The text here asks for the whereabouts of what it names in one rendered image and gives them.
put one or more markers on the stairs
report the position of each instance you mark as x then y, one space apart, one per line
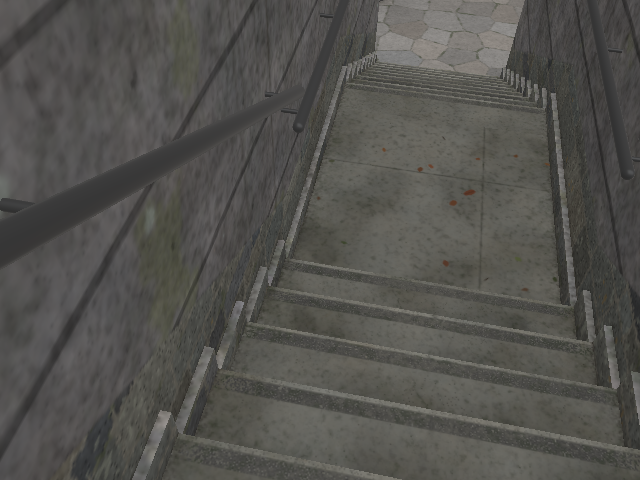
441 82
355 375

